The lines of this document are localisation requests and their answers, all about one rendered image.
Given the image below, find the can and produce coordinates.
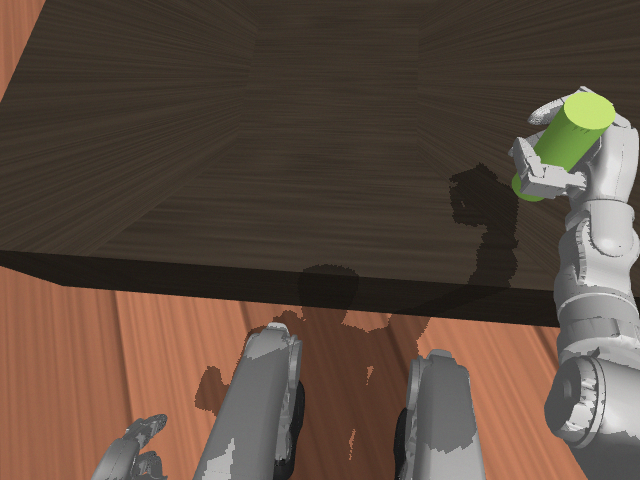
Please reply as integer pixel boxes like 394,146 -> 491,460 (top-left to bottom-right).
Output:
512,92 -> 616,202

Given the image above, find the right robot hand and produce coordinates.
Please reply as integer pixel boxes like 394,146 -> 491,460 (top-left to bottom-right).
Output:
508,86 -> 639,210

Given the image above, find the right robot arm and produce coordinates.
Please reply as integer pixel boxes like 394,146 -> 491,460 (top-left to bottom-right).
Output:
544,199 -> 640,480

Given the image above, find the left robot hand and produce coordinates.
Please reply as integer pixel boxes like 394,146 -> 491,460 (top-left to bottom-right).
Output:
91,414 -> 168,480

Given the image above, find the left robot foot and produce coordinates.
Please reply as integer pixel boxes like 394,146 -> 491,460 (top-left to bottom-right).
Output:
273,381 -> 305,480

